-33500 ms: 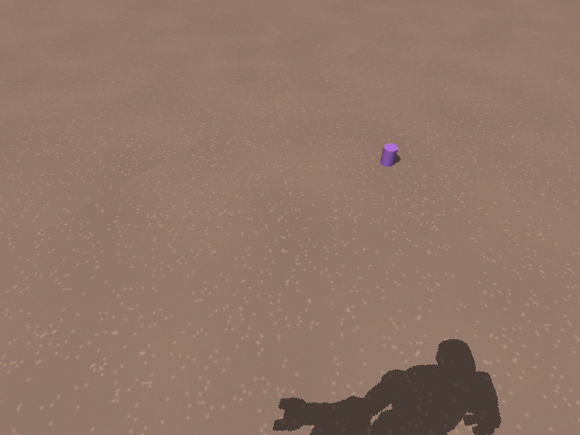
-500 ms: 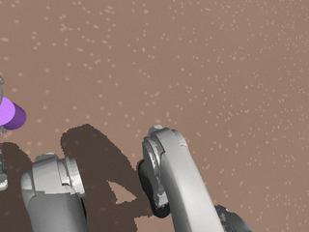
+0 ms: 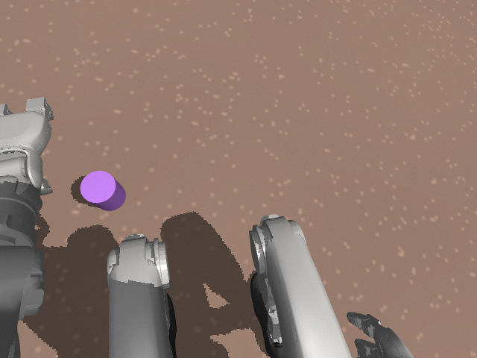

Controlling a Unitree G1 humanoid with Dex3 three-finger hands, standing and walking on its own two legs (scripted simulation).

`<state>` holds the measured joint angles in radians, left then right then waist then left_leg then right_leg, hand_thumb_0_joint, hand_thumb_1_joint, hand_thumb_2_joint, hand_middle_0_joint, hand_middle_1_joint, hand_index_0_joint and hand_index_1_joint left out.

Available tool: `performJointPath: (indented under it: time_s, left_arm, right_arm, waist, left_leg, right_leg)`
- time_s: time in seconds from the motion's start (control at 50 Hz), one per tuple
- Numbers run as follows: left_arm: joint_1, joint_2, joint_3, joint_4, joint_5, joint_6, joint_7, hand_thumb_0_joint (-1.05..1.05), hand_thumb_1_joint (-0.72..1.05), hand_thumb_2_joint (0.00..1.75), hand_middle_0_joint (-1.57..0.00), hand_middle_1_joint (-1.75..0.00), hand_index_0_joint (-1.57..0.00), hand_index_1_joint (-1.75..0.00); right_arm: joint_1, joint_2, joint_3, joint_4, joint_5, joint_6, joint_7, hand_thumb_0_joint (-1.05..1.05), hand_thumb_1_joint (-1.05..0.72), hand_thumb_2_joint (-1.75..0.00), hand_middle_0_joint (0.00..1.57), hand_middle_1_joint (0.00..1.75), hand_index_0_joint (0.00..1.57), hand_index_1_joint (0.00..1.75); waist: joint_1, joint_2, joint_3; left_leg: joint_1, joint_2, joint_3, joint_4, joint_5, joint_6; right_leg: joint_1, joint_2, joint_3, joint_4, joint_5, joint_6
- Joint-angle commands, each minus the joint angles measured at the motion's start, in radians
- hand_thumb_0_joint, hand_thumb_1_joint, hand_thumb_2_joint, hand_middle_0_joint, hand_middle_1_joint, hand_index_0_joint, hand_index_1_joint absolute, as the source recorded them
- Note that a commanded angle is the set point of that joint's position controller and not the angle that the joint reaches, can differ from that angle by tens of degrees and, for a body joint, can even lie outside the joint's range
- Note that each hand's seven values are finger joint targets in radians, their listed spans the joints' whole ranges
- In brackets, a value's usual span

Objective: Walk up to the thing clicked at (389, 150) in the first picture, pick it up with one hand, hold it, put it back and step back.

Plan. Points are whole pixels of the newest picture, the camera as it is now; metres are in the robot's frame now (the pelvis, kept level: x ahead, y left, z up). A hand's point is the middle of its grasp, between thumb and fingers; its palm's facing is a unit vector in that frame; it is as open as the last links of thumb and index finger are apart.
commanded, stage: withdraw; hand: left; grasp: from above
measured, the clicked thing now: (104, 192) +0.46 +0.26 -0.32
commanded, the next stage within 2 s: home in 0.42 s
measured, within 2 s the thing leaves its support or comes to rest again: neither
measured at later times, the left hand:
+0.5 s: hand (74, 170) +0.47 +0.28 -0.20, palm faces -0.39 -0.04 -0.92, open 14.0 cm
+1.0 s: hand (30, 191) +0.39 +0.27 -0.04, palm faces -0.35 -0.49 -0.80, open 9.4 cm
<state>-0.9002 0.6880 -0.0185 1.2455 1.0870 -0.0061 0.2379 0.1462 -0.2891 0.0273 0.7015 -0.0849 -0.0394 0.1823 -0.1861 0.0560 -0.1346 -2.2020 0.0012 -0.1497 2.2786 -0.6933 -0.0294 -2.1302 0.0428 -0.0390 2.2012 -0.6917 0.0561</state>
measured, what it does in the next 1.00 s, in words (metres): rises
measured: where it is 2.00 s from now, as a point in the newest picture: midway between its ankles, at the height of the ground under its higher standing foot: (220, 343)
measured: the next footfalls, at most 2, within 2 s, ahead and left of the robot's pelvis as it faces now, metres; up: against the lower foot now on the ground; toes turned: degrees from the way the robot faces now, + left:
none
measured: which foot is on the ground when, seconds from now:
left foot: down 0.00-1.00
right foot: down 0.00-1.00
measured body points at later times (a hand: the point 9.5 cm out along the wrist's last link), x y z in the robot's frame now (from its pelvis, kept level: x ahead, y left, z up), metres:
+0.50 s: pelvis -0.02 +0.00 -0.04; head +0.23 +0.08 +0.33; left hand +0.49 +0.28 -0.15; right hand +0.02 -0.28 -0.13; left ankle +0.08 +0.13 -0.34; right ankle +0.10 -0.13 -0.34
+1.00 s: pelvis +0.01 +0.00 +0.09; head +0.20 +0.05 +0.49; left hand +0.40 +0.30 +0.01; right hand +0.13 -0.26 -0.04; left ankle +0.07 +0.13 -0.34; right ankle +0.10 -0.13 -0.34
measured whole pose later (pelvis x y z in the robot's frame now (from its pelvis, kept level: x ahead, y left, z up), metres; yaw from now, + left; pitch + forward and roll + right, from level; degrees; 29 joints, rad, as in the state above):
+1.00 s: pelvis +0.01 +0.00 +0.09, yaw +2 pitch +36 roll -7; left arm -0.47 0.51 0.04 0.68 0.70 0.02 0.05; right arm 0.19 -0.29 -0.01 0.62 -0.02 0.05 0.08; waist -0.09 0.05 -0.19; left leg -1.95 0.00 -0.12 2.00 -0.67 -0.02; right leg -1.88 0.02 -0.03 1.94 -0.68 0.05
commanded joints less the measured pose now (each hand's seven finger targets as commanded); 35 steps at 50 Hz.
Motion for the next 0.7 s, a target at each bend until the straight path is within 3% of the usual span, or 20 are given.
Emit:
performJointPath:
  time_s: [0.0,0.04,0.06,0.1,0.16,0.22,0.24,0.26,0.32,0.36,0.44,0.46,0.48,0.5,0.52,0.54,0.56,0.58,0.62,0.68]
  left_arm:
    - [-0.228,0.076,-0.057,-0.098,-0.045,-0.039,-0.12,0.0,-0.54,1.02,-0.08,-1.01,-0.07,-1.02]
    - [-0.271,0.116,-0.043,-0.108,-0.032,-0.078,-0.138,0.0,-0.53,1.01,-0.09,-1.01,-0.08,-1.02]
    - [-0.278,0.113,-0.044,-0.102,-0.026,-0.1,-0.14,0.0,-0.53,1.01,-0.09,-1.01,-0.08,-1.01]
    - [-0.348,0.182,-0.01,-0.121,0.002,-0.152,-0.117,0.0,-0.52,1.01,-0.1,-0.99,-0.09,-1.0]
    - [-0.383,0.243,0.027,-0.084,0.067,-0.221,-0.044,0.0,-0.54,1.01,-0.09,-1.0,-0.08,-1.01]
    - [-0.439,0.265,0.047,-0.026,0.145,-0.252,0.052,0.0,-0.55,1.01,-0.08,-1.01,-0.07,-1.01]
    - [-0.45,0.244,0.043,0.015,0.165,-0.254,0.083,0.0,-0.55,1.01,-0.07,-1.01,-0.07,-1.01]
    - [-0.483,0.232,0.03,0.044,0.176,-0.257,0.111,0.0,-0.55,1.01,-0.07,-1.01,-0.07,-1.02]
    - [-0.529,0.258,0.051,0.114,0.207,-0.245,0.188,0.0,-0.55,1.01,-0.07,-1.02,-0.07,-1.02]
    - [-0.565,0.31,0.08,0.12,0.223,-0.227,0.229,0.0,-0.55,1.01,-0.07,-1.02,-0.07,-1.02]
    - [-0.583,0.385,0.142,0.058,0.215,-0.179,0.277,0.0,-0.52,0.98,-0.09,-1.0,-0.09,-0.99]
    - [-0.579,0.396,0.157,0.044,0.197,-0.164,0.281,0.0,-0.44,0.9,-0.17,-0.92,-0.17,-0.91]
    - [-0.561,0.394,0.156,0.042,0.189,-0.148,0.279,0.0,-0.47,0.94,-0.12,-0.97,-0.13,-0.96]
    - [-0.577,0.395,0.157,0.01,0.175,-0.136,0.272,0.0,-0.39,0.91,-0.2,-0.89,-0.21,-0.88]
    - [-0.532,0.374,0.149,0.02,0.163,-0.117,0.259,0.0,-0.45,0.92,-0.14,-0.95,-0.15,-0.94]
    - [-0.542,0.392,0.156,-0.013,0.149,-0.105,0.247,0.0,-0.37,0.88,-0.22,-0.87,-0.21,-0.86]
    - [-0.481,0.368,0.147,0.0,0.135,-0.087,0.228,0.0,-0.44,0.91,-0.15,-0.93,-0.16,-0.92]
    - [-0.484,0.36,0.143,-0.038,0.115,-0.077,0.206,0.0,-0.36,0.85,-0.23,-0.85,-0.21,-0.84]
    - [-0.422,0.345,0.14,-0.08,0.081,-0.055,0.16,0.0,-0.2,0.88,-0.23,-0.69,-0.21,-0.68]
    - [-0.281,0.245,0.102,-0.077,0.011,-0.03,0.071,0.0,-0.03,0.83,-0.22,-0.54,-0.2,-0.56]
  right_arm:
    - [0.214,-0.241,-0.077,-0.041,0.022,0.03,-0.052,0.0,-0.91,-0.9,0.2,0.3,0.2,0.3]
    - [0.216,-0.246,-0.071,-0.049,0.024,0.037,-0.072,0.0,-0.91,-0.9,0.2,0.3,0.2,0.3]
    - [0.215,-0.235,-0.062,-0.049,0.022,0.039,-0.076,0.0,-0.91,-0.9,0.2,0.3,0.2,0.3]
    - [0.206,-0.231,-0.049,-0.053,0.016,0.04,-0.091,0.0,-0.91,-0.9,0.2,0.3,0.2,0.3]
    - [0.182,-0.218,-0.029,-0.049,0.003,0.042,-0.097,0.0,-0.91,-0.9,0.2,0.3,0.2,0.3]
    - [0.176,-0.216,-0.013,-0.039,-0.016,0.043,-0.091,0.0,-0.91,-0.9,0.2,0.3,0.2,0.3]
    - [0.186,-0.221,-0.013,-0.031,-0.023,0.041,-0.088,0.0,-0.91,-0.9,0.2,0.3,0.2,0.3]
    - [0.184,-0.221,-0.008,-0.032,-0.03,0.04,-0.087,0.0,-0.9,-0.9,0.2,0.3,0.2,0.3]
    - [0.204,-0.238,-0.007,-0.015,-0.047,0.026,-0.086,0.0,-0.91,-0.9,0.2,0.3,0.2,0.3]
    - [0.211,-0.254,-0.01,-0.01,-0.058,0.013,-0.084,0.0,-0.91,-0.9,0.2,0.3,0.2,0.3]
    - [0.215,-0.264,-0.021,-0.022,-0.07,-0.009,-0.08,0.0,-0.91,-0.9,0.2,0.3,0.2,0.3]
    - [0.212,-0.269,-0.026,-0.024,-0.069,-0.012,-0.08,0.0,-0.88,-0.89,0.2,0.3,0.2,0.3]
    - [0.209,-0.266,-0.027,-0.031,-0.068,-0.015,-0.079,0.0,-0.9,-0.9,0.2,0.3,0.2,0.3]
    - [0.22,-0.269,-0.032,-0.03,-0.065,-0.018,-0.078,0.0,-0.88,-0.89,0.2,0.3,0.2,0.3]
    - [0.222,-0.263,-0.034,-0.03,-0.06,-0.016,-0.078,0.0,-0.9,-0.9,0.2,0.3,0.2,0.3]
    - [0.227,-0.263,-0.038,-0.022,-0.052,-0.014,-0.077,0.0,-0.88,-0.89,0.2,0.3,0.2,0.3]
    - [0.236,-0.253,-0.04,-0.018,-0.048,-0.011,-0.074,0.0,-0.9,-0.9,0.2,0.3,0.2,0.3]
    - [0.246,-0.255,-0.048,-0.01,-0.041,-0.007,-0.074,0.0,-0.88,-0.9,0.2,0.3,0.2,0.3]
    - [0.263,-0.243,-0.057,-0.005,-0.025,0.007,-0.072,0.0,-0.89,-0.9,0.2,0.3,0.2,0.3]
    - [0.291,-0.226,-0.063,-0.007,-0.004,0.028,-0.071,0.0,-0.89,-0.9,0.2,0.3,0.2,0.3]
  waist:
    - [-0.067,0.018,-0.423]
    - [-0.065,-0.042,-0.418]
    - [-0.069,-0.039,-0.411]
    - [-0.051,-0.001,-0.443]
    - [-0.042,0.08,-0.488]
    - [-0.048,0.197,-0.54]
    - [-0.064,0.207,-0.538]
    - [-0.083,0.223,-0.535]
    - [-0.098,0.269,-0.545]
    - [-0.104,0.31,-0.58]
    - [-0.099,0.382,-0.666]
    - [-0.091,0.383,-0.698]
    - [-0.09,0.396,-0.729]
    - [-0.093,0.408,-0.745]
    - [-0.081,0.397,-0.774]
    - [-0.07,0.409,-0.778]
    - [-0.056,0.403,-0.785]
    - [-0.055,0.388,-0.803]
    - [-0.029,0.367,-0.833]
    - [-0.025,0.231,-0.749]
  left_leg:
    - [0.337,-0.018,0.098,-0.286,0.102,0.07]
    - [0.325,-0.02,0.1,-0.27,0.104,0.078]
    - [0.33,-0.02,0.105,-0.267,0.118,0.077]
    - [0.337,-0.026,0.112,-0.251,0.117,0.074]
    - [0.38,-0.023,0.11,-0.242,0.11,0.065]
    - [0.431,-0.026,0.118,-0.235,0.126,0.051]
    - [0.448,-0.024,0.114,-0.232,0.133,0.048]
    - [0.448,-0.024,0.108,-0.227,0.122,0.047]
    - [0.473,-0.024,0.107,-0.22,0.116,0.04]
    - [0.496,-0.02,0.107,-0.2,0.13,0.038]
    - [0.525,-0.019,0.114,-0.192,0.133,0.038]
    - [0.537,-0.017,0.113,-0.192,0.128,0.038]
    - [0.556,-0.016,0.116,-0.192,0.138,0.038]
    - [0.558,-0.016,0.116,-0.196,0.133,0.039]
    - [0.571,-0.015,0.119,-0.2,0.142,0.04]
    - [0.556,-0.017,0.123,-0.207,0.141,0.041]
    - [0.562,-0.018,0.126,-0.22,0.151,0.042]
    - [0.561,-0.015,0.125,-0.223,0.168,0.044]
    - [0.564,-0.017,0.132,-0.239,0.206,0.048]
    - [0.518,-0.02,0.126,-0.276,0.207,0.061]
  right_leg:
    - [0.358,0.021,-0.082,-0.319,0.15,-0.1]
    - [0.37,0.017,-0.073,-0.336,0.146,-0.099]
    - [0.372,0.013,-0.068,-0.334,0.161,-0.095]
    - [0.363,0.01,-0.06,-0.322,0.149,-0.1]
    - [0.315,0.01,-0.065,-0.277,0.145,-0.096]
    - [0.275,0.01,-0.075,-0.232,0.164,-0.097]
    - [0.246,0.009,-0.087,-0.218,0.172,-0.098]
    - [0.219,0.011,-0.096,-0.21,0.164,-0.098]
    - [0.18,0.007,-0.112,-0.189,0.159,-0.099]
    - [0.175,0.004,-0.116,-0.169,0.174,-0.097]
    - [0.176,-0.005,-0.119,-0.136,0.185,-0.094]
    - [0.173,-0.005,-0.119,-0.13,0.184,-0.095]
    - [0.185,-0.004,-0.116,-0.131,0.195,-0.098]
    - [0.189,-0.006,-0.114,-0.134,0.195,-0.1]
    - [0.214,0.0,-0.112,-0.147,0.203,-0.101]
    - [0.217,-0.001,-0.107,-0.152,0.201,-0.103]
    - [0.249,0.002,-0.106,-0.166,0.209,-0.103]
    - [0.259,0.003,-0.106,-0.168,0.225,-0.102]
    - [0.323,0.007,-0.097,-0.193,0.256,-0.1]
    - [0.378,0.009,-0.089,-0.255,0.258,-0.089]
